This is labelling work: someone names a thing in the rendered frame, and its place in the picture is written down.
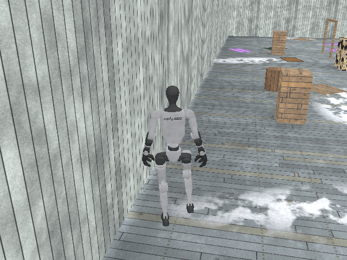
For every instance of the robot right hand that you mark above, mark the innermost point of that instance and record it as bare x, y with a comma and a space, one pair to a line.
203, 159

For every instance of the robot left hand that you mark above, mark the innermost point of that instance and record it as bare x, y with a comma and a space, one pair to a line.
145, 158

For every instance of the robot left forearm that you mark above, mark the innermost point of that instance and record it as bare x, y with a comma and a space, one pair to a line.
147, 145

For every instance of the robot right forearm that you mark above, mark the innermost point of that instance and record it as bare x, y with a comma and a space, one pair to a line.
199, 145

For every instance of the robot left upper arm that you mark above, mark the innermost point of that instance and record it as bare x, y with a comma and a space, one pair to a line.
153, 124

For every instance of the robot left shin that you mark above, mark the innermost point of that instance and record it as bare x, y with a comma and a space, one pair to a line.
163, 201

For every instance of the robot shin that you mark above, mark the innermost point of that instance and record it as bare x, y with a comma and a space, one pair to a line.
163, 201
188, 188

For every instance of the robot right upper arm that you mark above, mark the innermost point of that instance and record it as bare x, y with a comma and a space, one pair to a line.
192, 123

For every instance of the robot right shin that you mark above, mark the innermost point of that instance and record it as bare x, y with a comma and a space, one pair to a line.
188, 188

